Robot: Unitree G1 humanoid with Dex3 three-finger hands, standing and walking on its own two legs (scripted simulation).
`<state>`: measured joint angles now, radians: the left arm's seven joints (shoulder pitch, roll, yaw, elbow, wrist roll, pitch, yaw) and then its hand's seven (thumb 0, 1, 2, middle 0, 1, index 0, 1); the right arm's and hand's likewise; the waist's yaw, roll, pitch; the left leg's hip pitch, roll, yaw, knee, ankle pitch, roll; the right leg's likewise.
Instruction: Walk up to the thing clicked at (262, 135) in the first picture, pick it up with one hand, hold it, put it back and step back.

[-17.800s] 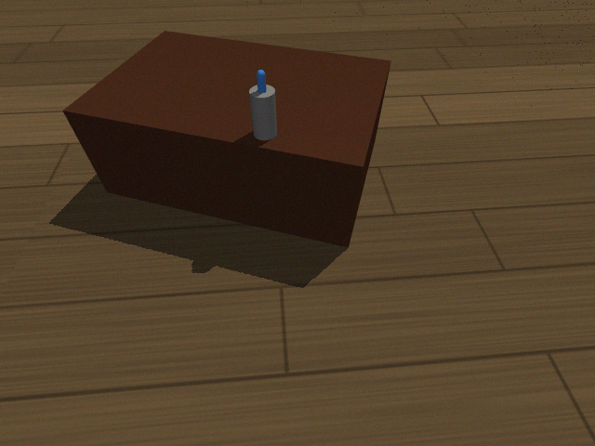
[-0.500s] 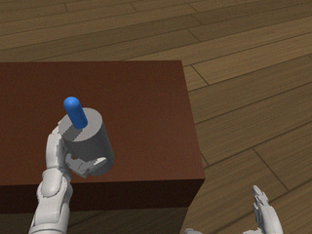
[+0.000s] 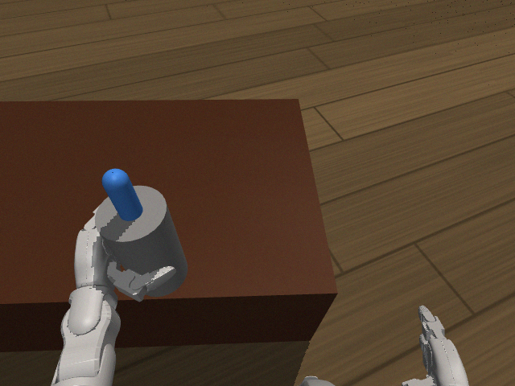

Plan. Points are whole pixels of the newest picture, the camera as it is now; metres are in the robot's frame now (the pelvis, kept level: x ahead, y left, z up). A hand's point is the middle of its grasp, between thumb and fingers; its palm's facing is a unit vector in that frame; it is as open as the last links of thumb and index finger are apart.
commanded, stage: hold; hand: left
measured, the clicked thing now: (141, 232) +0.31 +0.16 +0.09
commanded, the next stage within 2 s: crouch in 0.18 s
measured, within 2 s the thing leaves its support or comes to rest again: neither
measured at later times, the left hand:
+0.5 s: hand (148, 240) +0.33 +0.17 +0.05, palm faces +0.12 -0.99 +0.01, open 11.8 cm
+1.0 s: hand (166, 232) +0.40 +0.17 -0.05, palm faces +0.11 -0.99 +0.01, open 11.8 cm
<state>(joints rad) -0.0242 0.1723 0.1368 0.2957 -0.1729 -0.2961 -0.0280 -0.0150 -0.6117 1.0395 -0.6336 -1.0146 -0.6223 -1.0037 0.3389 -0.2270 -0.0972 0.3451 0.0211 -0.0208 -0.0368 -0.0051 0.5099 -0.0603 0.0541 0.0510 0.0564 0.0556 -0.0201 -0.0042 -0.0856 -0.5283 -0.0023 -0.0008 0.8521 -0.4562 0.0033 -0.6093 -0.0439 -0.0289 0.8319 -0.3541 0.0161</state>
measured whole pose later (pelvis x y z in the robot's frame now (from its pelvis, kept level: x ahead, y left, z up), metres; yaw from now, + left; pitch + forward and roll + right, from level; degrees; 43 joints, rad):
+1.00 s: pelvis -0.03 +0.00 -0.05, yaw +0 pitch +20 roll -1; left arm -0.51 0.29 0.31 0.95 -0.11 -0.58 -0.05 -0.01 -0.61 1.03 -0.65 -0.98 -0.64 -0.97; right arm 0.40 -0.26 -0.07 0.04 -0.04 -0.04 0.04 -0.01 0.52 -0.05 0.06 0.05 0.06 0.06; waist -0.16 -0.04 -0.12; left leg -0.98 0.01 -0.01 1.17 -0.54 0.00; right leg -1.05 -0.04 -0.03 1.10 -0.40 0.01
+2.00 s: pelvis -0.04 +0.00 -0.12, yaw -1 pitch +29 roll -3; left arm -0.69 0.45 0.42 1.16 -0.02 -0.66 -0.01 -0.01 -0.61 1.03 -0.65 -0.98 -0.64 -0.97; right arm 0.43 -0.29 -0.07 -0.23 -0.07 -0.04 0.08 0.00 0.51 -0.06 0.06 0.05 0.06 0.06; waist -0.30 -0.04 -0.15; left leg -1.34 0.01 -0.04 1.46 -0.62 0.00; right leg -1.39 -0.03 -0.05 1.36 -0.46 0.01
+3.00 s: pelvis -0.06 +0.01 -0.15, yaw -1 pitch +31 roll -4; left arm -0.74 0.51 0.43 1.19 0.01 -0.69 0.04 -0.01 -0.61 0.93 -0.70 -0.92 -0.68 -0.91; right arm 0.44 -0.31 -0.08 -0.34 -0.06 -0.02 0.10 0.00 0.51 -0.05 0.06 0.05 0.07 0.06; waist -0.36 -0.04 -0.17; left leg -1.51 0.01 -0.06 1.61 -0.64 0.00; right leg -1.55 -0.04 -0.06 1.48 -0.48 0.01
